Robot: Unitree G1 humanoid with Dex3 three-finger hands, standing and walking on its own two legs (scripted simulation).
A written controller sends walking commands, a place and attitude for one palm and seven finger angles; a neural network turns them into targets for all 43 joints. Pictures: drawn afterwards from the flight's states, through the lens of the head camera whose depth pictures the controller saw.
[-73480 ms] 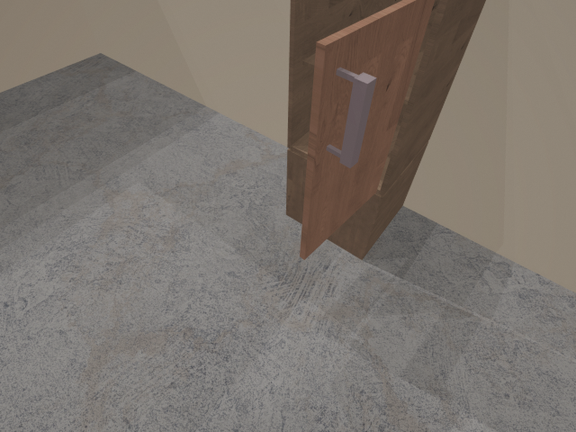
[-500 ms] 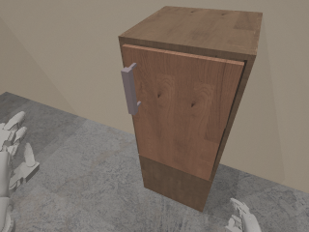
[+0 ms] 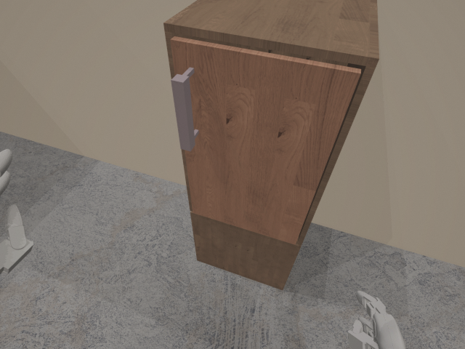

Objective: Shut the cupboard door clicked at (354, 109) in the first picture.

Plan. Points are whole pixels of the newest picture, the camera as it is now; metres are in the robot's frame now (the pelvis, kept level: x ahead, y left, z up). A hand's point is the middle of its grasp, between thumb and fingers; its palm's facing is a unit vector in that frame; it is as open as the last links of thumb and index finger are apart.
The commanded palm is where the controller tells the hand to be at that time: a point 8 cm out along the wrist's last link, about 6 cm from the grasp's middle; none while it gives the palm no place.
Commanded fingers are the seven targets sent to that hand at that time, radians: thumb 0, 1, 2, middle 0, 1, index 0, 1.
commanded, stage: step back with the hand held close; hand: left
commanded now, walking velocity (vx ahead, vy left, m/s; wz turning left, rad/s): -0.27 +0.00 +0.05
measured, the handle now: (188, 110) +0.57 +0.14 +0.11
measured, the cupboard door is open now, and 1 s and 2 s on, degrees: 0 0 0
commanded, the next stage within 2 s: stop stepping back and stand still in 1.36 s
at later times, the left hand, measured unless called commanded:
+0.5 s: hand (3, 291) +0.15 +0.26 +0.17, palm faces +0.49 -0.76 -0.43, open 7.4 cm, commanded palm +0.07 +0.30 +0.18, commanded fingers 0.00 0.90 0.90 -0.20 -0.30 -0.20 -0.30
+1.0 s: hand out of the picture +0.10 +0.25 +0.17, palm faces +0.49 -0.78 -0.39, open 7.4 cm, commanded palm +0.02 +0.30 +0.18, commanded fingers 0.00 0.90 0.90 -0.20 -0.30 -0.20 -0.30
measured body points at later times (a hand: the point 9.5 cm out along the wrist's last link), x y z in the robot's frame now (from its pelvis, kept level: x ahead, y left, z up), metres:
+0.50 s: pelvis -0.06 -0.01 -0.02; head -0.06 +0.01 +0.43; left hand +0.11 +0.30 +0.19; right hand +0.09 -0.25 -0.10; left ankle +0.01 +0.07 -0.73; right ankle +0.04 -0.13 -0.74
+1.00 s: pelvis -0.10 -0.01 -0.02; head -0.08 +0.02 +0.43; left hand +0.06 +0.29 +0.19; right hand +0.08 -0.25 -0.09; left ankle +0.00 +0.07 -0.73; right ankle -0.01 -0.14 -0.74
